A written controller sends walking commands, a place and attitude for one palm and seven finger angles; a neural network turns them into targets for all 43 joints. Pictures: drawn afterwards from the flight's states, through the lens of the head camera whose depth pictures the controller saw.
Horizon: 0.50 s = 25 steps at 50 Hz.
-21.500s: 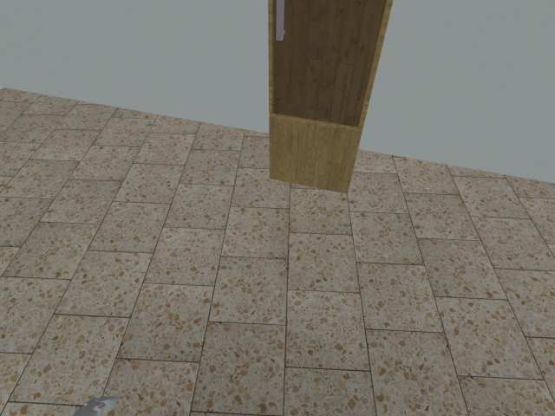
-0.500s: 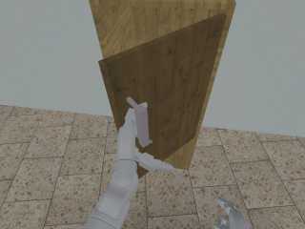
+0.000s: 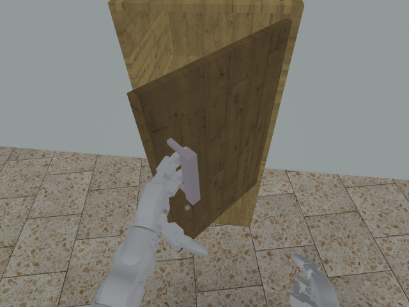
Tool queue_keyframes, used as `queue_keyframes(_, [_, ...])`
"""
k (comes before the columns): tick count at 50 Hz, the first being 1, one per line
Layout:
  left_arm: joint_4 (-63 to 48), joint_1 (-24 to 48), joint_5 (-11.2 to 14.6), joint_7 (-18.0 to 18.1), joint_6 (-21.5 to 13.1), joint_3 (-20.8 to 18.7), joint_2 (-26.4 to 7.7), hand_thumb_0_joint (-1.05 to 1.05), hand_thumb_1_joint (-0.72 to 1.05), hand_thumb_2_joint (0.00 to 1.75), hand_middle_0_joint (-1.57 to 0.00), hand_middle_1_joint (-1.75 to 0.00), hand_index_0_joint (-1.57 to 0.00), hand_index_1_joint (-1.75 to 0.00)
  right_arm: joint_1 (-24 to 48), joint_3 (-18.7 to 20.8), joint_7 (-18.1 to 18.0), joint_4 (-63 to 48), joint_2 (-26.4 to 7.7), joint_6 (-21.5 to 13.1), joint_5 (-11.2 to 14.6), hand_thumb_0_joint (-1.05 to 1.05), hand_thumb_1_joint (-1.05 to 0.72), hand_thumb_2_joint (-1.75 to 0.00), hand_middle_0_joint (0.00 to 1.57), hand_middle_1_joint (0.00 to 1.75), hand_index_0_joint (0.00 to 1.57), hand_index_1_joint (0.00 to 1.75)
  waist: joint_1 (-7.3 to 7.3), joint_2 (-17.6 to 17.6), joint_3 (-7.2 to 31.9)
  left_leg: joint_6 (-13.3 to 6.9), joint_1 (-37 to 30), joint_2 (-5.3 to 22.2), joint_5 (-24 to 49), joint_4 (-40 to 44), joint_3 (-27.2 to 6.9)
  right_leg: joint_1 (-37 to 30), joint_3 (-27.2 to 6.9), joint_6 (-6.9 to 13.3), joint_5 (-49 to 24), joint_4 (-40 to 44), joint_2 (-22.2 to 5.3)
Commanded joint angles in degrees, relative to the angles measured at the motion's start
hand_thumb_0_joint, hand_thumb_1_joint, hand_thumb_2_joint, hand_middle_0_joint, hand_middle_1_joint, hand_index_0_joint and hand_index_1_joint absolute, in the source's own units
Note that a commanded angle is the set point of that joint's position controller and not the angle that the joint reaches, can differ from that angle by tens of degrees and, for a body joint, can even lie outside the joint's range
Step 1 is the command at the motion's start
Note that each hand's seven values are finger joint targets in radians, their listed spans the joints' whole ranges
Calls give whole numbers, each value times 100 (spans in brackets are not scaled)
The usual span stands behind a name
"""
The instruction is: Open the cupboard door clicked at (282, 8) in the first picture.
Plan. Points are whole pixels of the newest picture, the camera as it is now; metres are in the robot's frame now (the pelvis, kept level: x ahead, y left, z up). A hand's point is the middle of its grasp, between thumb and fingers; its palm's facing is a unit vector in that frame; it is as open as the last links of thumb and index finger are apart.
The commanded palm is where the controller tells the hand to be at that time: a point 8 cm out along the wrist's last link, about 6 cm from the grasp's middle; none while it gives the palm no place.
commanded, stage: slide the hand sideways off the handle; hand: left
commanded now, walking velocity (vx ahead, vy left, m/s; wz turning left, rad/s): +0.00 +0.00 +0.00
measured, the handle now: (183, 172) +0.35 +0.06 +0.09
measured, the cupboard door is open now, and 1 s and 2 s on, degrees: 50 49 49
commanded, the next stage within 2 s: draw the hand back to the body in 0.60 s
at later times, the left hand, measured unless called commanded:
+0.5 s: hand (147, 231) +0.23 +0.11 +0.08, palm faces -0.08 -1.00 -0.04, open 16.2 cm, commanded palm +0.20 +0.17 +0.09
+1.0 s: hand (116, 229) +0.22 +0.15 +0.11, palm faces -0.07 -0.99 -0.07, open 16.3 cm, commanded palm +0.19 +0.21 +0.11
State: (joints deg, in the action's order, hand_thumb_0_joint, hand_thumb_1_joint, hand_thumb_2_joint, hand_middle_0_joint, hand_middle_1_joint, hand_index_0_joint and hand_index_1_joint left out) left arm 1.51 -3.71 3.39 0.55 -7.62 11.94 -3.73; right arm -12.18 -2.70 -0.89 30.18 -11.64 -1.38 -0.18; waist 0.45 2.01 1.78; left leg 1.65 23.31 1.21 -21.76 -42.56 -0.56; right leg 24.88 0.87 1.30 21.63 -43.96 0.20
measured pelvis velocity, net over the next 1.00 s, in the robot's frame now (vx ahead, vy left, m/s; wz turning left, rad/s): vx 0.02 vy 0.01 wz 0.02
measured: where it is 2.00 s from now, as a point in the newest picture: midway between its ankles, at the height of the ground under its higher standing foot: outside the picture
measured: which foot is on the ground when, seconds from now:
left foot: down 0.00-1.00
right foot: down 0.00-1.00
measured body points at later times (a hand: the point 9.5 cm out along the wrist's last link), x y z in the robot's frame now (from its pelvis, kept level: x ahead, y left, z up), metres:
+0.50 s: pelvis +0.02 +0.00 -0.01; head +0.04 -0.03 +0.44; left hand +0.23 +0.17 +0.09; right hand +0.21 -0.21 -0.09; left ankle +0.00 +0.14 -0.71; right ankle +0.01 -0.10 -0.71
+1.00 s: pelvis +0.02 +0.01 -0.01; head +0.02 -0.01 +0.44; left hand +0.22 +0.21 +0.11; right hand +0.20 -0.20 -0.08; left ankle +0.00 +0.14 -0.71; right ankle +0.01 -0.10 -0.71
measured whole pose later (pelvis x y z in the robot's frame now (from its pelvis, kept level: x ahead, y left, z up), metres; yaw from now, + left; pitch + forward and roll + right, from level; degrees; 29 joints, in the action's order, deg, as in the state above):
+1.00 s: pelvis +0.02 +0.01 -0.01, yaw +1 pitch +4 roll -1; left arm -20.0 -25.3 12.2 -10.6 -5.0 -2.6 -11.7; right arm -15.9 -3.1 -3.3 28.1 -13.3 -10.0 1.5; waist -0.4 3.5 4.6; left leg 0.8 26.0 0.8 -25.7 -47.9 -1.8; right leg 25.9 2.0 0.3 24.7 -46.8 -0.2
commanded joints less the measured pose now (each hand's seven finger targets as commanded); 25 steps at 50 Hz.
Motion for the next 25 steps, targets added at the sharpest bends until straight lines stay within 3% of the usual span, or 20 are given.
queue_keyframes(1, [-1459,534,267,-16,-271,-835,-323,0,-50,30,-15,-30,-15,-30,659,204,-75,-1006,-449,-355,51,0,-90,-90,20,30,20,30,-225,-762,1174,-259,-145,-275,815,565,178,-835,-114,-69,-1192,988,-49])
queue_keyframes(3, [-1644,249,308,-82,-262,-765,-233,0,-50,30,-15,-30,-15,-30,613,209,-61,-1036,-453,-386,55,0,-90,-90,20,30,20,30,-199,-646,1155,-245,-195,-279,983,559,184,-809,-37,-79,-1548,884,-33])
queue_keyframes(6, [-1914,-206,297,-113,-307,-943,-397,0,-50,30,-15,-30,-15,-30,568,241,-40,-1077,-470,-423,55,0,-90,-90,20,30,20,30,-226,-580,1120,-243,-185,-265,1167,518,187,-803,9,-73,-1839,768,-21])
queue_keyframes(9, [-2295,-633,218,-192,-393,-845,-396,0,-50,30,-15,-30,-15,-30,471,259,-9,-1164,-476,-459,39,0,-90,-90,20,30,20,30,-202,-504,1158,-252,-202,-259,1355,430,186,-757,40,-78,-2160,614,-13])
queue_keyframes(15, [-2692,-1121,293,-446,-590,-934,-599,0,-50,30,-15,-30,-15,-30,387,277,-34,-1179,-530,-593,51,0,-90,-90,20,30,20,30,-105,-331,1071,-257,-84,-264,1338,224,137,-561,13,-80,-2136,491,3])
queue_keyframes(18, [-2897,-1298,411,-595,-666,-921,-587,0,-50,30,-15,-30,-15,-30,335,276,-52,-1217,-544,-693,60,0,-90,-90,20,30,20,30,-67,-375,1124,-259,-41,-270,1293,142,103,-452,60,-107,-2095,415,7])
queue_keyframes(22, [-2864,-1698,554,-760,-716,-1273,-866,0,-50,30,-15,-30,-15,-30,294,288,-106,-1194,-593,-792,78,0,-90,-90,20,30,20,30,-107,-519,1138,-248,152,-279,1222,25,75,-486,-31,-137,-2081,389,-18])
queue_keyframes(25, [-2903,-1736,620,-928,-732,-1204,-838,0,-50,30,-15,-30,-15,-30,309,285,-135,-1202,-619,-869,89,0,-90,-90,20,30,20,30,-52,-558,1078,-258,223,-285,1151,-40,52,-382,-50,-153,-1932,387,-19])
